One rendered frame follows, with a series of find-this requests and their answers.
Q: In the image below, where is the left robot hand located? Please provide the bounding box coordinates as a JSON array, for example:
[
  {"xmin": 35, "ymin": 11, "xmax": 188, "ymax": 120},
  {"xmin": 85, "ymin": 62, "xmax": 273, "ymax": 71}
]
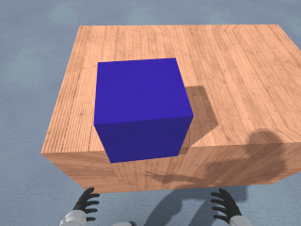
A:
[{"xmin": 73, "ymin": 187, "xmax": 100, "ymax": 222}]

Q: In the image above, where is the pedestal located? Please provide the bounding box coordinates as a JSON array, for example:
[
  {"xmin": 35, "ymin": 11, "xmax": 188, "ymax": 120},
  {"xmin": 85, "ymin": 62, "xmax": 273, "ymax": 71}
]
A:
[{"xmin": 40, "ymin": 24, "xmax": 301, "ymax": 194}]

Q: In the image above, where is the left robot forearm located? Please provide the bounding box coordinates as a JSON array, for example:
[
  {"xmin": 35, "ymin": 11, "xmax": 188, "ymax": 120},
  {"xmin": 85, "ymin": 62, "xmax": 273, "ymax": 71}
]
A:
[{"xmin": 59, "ymin": 209, "xmax": 87, "ymax": 226}]

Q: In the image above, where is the right robot hand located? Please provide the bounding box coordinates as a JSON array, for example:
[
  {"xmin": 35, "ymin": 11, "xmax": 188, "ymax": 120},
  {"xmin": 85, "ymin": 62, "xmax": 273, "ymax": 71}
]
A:
[{"xmin": 211, "ymin": 188, "xmax": 242, "ymax": 224}]

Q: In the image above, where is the right robot forearm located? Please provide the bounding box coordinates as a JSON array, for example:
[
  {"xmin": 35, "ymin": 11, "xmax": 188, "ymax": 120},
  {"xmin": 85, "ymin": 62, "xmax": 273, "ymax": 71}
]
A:
[{"xmin": 230, "ymin": 215, "xmax": 253, "ymax": 226}]

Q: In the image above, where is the carton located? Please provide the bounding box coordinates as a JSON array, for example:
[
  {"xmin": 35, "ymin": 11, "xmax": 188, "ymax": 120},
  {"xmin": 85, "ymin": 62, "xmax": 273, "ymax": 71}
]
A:
[{"xmin": 93, "ymin": 57, "xmax": 194, "ymax": 164}]

